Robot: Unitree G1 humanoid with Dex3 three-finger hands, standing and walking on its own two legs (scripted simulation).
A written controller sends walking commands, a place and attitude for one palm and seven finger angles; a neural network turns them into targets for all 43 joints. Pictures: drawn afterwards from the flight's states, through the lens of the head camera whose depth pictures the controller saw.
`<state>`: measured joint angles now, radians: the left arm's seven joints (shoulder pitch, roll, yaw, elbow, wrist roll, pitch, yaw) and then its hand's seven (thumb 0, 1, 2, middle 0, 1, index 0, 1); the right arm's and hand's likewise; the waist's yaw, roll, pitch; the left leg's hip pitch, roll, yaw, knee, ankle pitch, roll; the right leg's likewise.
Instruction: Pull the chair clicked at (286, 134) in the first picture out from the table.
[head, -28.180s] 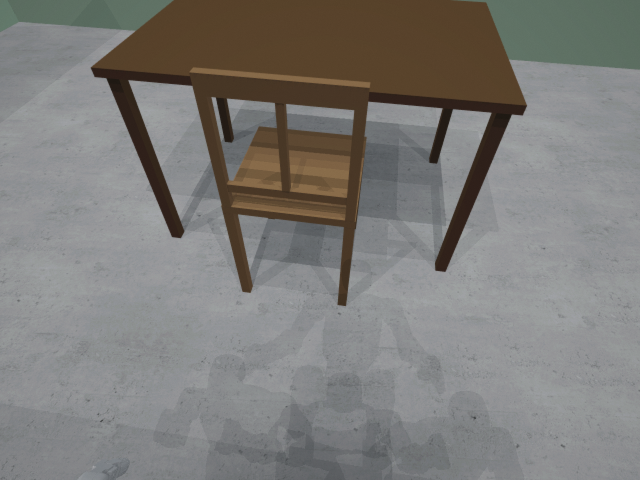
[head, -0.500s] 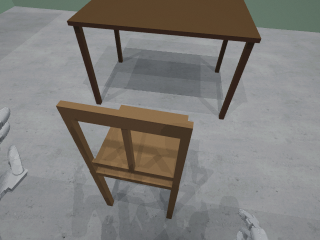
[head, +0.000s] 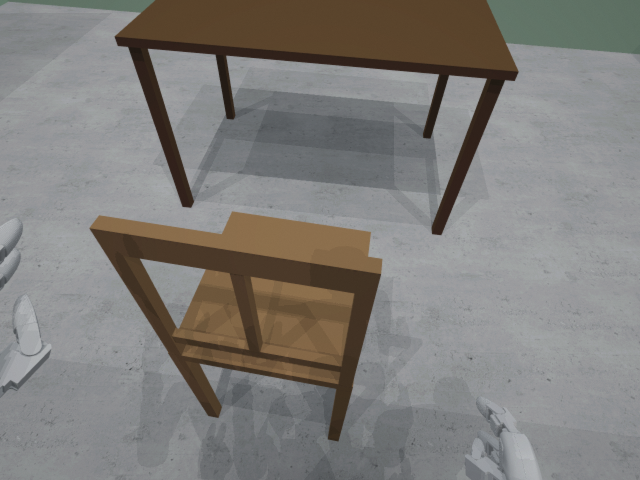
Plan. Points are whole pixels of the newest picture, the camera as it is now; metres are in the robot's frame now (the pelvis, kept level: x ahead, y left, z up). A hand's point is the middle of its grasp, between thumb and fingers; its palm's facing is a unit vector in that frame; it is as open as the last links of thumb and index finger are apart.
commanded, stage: let the arm hang, fingers relaxed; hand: left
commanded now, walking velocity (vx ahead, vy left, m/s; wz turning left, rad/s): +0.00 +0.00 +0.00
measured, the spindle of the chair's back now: (248, 313) +0.39 +0.15 -0.11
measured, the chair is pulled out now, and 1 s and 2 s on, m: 0.64 0.64 0.64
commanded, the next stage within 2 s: look to check the result in 1.16 s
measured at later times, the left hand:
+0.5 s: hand out of the picture -0.05 +0.20 -0.18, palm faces +0.05 -0.98 -0.21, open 6.9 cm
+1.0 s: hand out of the picture -0.04 +0.15 -0.18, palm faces +0.07 -0.99 -0.14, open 7.3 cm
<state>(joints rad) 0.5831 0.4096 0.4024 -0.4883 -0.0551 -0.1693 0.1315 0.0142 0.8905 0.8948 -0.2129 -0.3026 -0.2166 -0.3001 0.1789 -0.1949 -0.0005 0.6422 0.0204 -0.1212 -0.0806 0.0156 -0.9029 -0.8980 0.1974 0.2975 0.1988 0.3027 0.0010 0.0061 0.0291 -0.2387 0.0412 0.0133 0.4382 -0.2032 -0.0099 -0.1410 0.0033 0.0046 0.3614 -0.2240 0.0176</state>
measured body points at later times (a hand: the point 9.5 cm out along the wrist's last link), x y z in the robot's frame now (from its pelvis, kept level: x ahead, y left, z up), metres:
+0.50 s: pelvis -0.02 +0.01 +0.00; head +0.00 +0.03 +0.44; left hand -0.05 +0.26 -0.16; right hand -0.02 -0.23 -0.15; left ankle +0.02 +0.12 -0.74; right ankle -0.02 -0.13 -0.74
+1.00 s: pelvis -0.02 +0.00 -0.01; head -0.01 +0.00 +0.44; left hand -0.04 +0.20 -0.17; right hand -0.03 -0.20 -0.17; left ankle +0.02 +0.12 -0.74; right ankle -0.02 -0.13 -0.74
